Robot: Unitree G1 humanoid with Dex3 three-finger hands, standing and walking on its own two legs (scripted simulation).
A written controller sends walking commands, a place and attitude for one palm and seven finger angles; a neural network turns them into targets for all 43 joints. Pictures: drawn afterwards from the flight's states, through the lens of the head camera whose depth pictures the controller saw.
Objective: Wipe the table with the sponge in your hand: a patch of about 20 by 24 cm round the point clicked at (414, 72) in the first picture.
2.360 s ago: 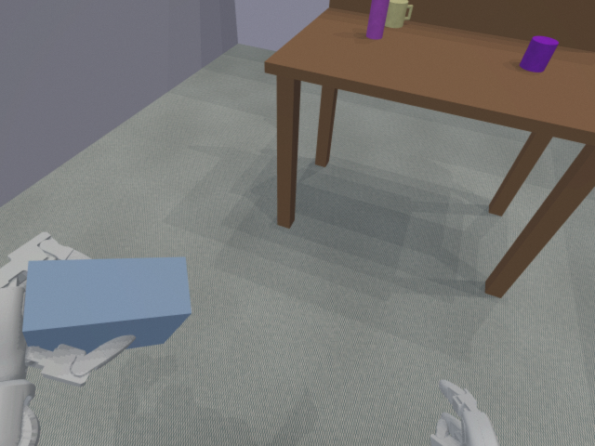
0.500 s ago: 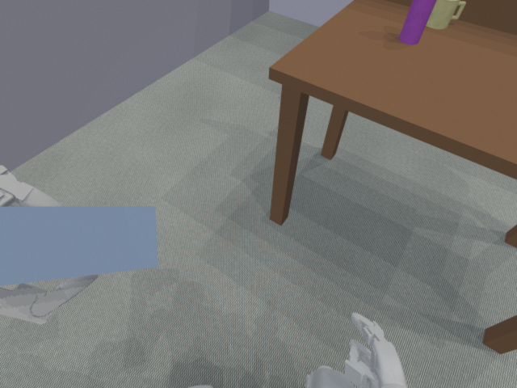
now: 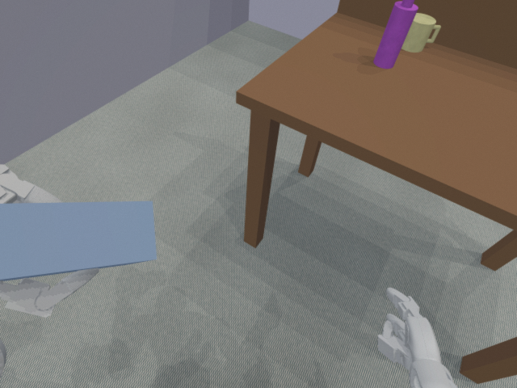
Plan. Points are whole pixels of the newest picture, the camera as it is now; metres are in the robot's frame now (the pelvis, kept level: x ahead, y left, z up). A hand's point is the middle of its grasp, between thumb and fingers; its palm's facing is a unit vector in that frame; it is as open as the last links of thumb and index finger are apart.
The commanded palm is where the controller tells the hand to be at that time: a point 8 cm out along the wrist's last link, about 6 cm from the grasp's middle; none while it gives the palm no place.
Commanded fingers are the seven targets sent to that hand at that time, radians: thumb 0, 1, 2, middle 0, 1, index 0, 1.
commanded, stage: turn to face it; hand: left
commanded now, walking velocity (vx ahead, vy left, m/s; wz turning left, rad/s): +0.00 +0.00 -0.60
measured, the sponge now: (95, 240) +0.24 +0.21 +0.17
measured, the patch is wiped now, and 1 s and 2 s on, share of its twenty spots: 0.00 0.00 0.00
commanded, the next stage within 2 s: take the last steps up to it in 1.52 s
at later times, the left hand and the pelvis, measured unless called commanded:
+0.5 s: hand (213, 233) +0.25 +0.08 +0.18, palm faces +0.10 -0.82 -0.56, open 9.8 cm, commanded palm +0.21 +0.14 +0.19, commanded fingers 0.00 0.10 1.30 -1.20 -1.60 -1.20 -1.60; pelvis -0.03 -0.08 +0.00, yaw -17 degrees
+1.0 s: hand (252, 273) +0.21 +0.04 +0.19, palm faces -0.08 -0.89 -0.44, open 9.8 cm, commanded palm +0.18 +0.09 +0.19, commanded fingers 0.00 0.10 1.30 -1.20 -1.60 -1.20 -1.60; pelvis -0.10 -0.06 +0.01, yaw -32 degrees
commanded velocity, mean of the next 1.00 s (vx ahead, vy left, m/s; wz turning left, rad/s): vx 0.00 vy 0.00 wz -0.60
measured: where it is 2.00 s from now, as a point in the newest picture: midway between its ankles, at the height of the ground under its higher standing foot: outside the picture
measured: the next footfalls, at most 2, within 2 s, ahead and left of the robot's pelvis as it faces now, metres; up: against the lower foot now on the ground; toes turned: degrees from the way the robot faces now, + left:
right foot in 0.26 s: +0.07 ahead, -0.15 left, +0.00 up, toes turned -16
left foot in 0.84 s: -0.01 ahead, +0.05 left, +0.00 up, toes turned -24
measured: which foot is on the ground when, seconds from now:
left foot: down 0.00-0.28, up 0.30-0.82, down 0.84-1.00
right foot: up 0.00-0.24, down 0.26-0.86, up 0.88-1.00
